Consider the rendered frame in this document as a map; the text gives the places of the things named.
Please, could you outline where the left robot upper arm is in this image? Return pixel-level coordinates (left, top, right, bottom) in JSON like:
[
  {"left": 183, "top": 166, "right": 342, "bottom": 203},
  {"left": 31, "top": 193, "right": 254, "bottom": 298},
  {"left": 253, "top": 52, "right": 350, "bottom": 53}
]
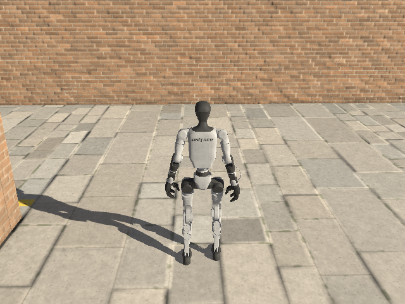
[{"left": 173, "top": 128, "right": 189, "bottom": 163}]

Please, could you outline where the robot left forearm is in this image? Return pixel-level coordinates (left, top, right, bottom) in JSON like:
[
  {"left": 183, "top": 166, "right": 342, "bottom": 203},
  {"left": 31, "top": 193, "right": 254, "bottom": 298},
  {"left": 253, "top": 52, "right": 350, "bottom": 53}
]
[{"left": 166, "top": 154, "right": 179, "bottom": 184}]

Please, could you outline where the robot torso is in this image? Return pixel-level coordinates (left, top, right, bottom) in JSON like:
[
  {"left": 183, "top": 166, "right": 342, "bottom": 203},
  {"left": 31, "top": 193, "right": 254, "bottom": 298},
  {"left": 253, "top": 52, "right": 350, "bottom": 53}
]
[{"left": 188, "top": 126, "right": 217, "bottom": 190}]

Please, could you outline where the left robot hand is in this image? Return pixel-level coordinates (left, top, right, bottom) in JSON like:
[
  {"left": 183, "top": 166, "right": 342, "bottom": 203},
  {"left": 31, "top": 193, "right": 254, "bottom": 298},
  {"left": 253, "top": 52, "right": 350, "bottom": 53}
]
[{"left": 165, "top": 182, "right": 179, "bottom": 198}]

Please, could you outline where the right robot hand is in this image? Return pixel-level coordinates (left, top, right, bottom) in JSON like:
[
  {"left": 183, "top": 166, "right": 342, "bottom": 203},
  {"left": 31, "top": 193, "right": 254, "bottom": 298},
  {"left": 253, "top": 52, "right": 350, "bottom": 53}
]
[{"left": 225, "top": 184, "right": 240, "bottom": 202}]

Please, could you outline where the robot head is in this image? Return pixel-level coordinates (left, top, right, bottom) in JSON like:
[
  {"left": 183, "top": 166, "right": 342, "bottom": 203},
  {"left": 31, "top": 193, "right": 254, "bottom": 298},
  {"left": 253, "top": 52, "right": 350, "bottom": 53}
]
[{"left": 192, "top": 101, "right": 213, "bottom": 132}]

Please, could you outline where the robot right forearm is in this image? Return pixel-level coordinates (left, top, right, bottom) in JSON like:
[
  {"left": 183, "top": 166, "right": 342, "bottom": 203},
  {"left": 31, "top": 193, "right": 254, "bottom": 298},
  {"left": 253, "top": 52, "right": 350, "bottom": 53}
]
[{"left": 225, "top": 155, "right": 238, "bottom": 186}]

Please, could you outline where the right robot upper arm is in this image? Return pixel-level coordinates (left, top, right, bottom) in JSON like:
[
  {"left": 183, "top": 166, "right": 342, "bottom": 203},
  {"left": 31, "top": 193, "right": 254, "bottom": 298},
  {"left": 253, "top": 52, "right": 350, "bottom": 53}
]
[{"left": 216, "top": 129, "right": 232, "bottom": 164}]

